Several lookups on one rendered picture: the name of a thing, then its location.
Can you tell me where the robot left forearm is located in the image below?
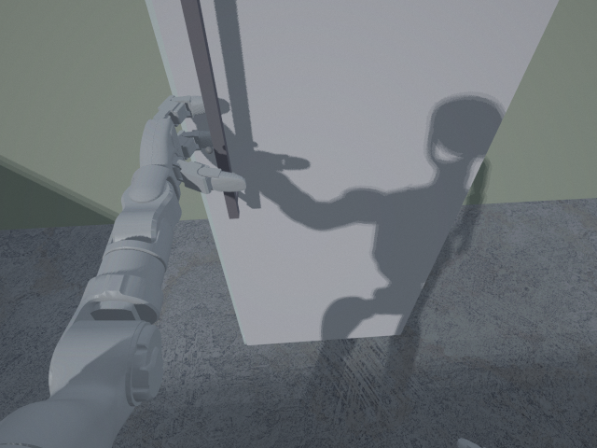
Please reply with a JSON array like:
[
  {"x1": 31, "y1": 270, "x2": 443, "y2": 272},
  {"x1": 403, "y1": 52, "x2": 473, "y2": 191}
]
[{"x1": 49, "y1": 165, "x2": 182, "y2": 395}]

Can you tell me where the fridge door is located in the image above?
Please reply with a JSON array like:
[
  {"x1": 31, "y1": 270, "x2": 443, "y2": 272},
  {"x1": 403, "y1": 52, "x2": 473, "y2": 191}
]
[{"x1": 152, "y1": 0, "x2": 559, "y2": 345}]

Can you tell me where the handle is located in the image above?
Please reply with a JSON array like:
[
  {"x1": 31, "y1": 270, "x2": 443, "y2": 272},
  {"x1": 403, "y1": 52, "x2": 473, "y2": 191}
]
[{"x1": 180, "y1": 0, "x2": 240, "y2": 219}]

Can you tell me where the robot left upper arm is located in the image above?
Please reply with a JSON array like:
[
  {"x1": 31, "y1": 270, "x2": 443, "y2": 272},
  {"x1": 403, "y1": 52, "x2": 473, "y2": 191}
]
[{"x1": 0, "y1": 320, "x2": 163, "y2": 448}]

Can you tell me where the robot left hand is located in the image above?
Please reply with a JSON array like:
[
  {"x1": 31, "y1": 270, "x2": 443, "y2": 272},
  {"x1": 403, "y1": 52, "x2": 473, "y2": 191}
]
[{"x1": 140, "y1": 95, "x2": 246, "y2": 194}]

